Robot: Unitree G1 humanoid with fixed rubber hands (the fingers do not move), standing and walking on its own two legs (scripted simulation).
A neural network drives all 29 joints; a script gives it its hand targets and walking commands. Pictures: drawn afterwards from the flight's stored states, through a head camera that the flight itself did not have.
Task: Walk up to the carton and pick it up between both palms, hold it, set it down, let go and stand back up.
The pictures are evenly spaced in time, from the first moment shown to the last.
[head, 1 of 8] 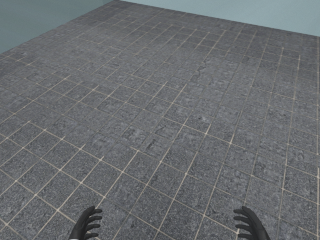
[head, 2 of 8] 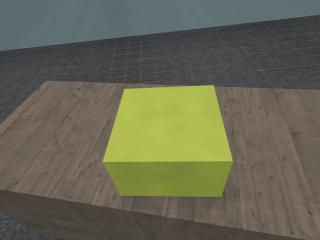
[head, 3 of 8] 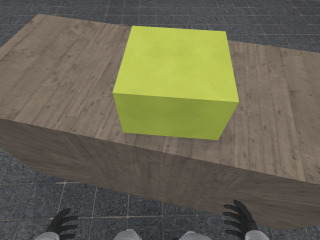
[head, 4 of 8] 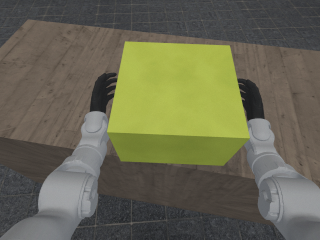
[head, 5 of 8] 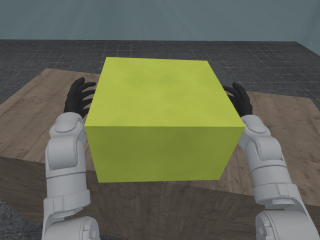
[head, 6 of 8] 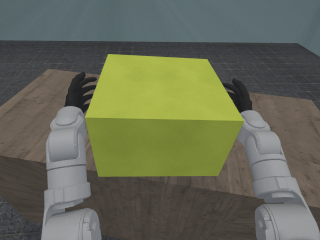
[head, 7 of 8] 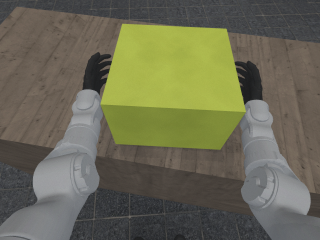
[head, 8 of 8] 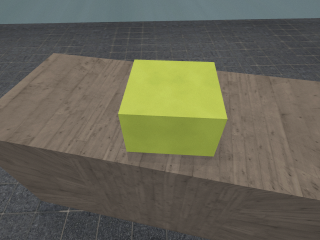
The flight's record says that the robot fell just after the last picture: no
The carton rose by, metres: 0.18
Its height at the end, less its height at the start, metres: +0.00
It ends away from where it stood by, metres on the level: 0.02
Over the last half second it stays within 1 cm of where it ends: yes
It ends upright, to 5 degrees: yes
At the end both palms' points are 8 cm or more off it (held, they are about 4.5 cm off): yes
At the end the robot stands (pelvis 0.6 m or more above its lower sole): yes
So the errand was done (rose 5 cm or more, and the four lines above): yes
